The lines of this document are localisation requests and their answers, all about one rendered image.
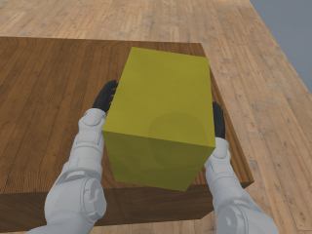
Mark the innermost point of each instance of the pedestal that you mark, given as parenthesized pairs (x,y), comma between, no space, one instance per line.
(46,86)

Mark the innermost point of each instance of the carton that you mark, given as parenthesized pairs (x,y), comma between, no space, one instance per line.
(160,130)

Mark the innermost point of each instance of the left robot upper arm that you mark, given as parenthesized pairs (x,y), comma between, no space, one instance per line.
(73,207)

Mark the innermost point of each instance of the robot right forearm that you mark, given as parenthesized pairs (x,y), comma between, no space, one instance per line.
(222,181)

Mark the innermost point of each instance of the right robot upper arm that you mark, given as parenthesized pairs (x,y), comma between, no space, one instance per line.
(235,219)

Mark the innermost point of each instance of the left robot hand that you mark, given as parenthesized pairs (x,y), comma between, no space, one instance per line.
(104,97)

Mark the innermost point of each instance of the right robot hand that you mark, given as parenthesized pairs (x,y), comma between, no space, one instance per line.
(219,122)

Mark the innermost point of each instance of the robot left forearm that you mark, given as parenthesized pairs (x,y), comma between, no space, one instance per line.
(87,150)

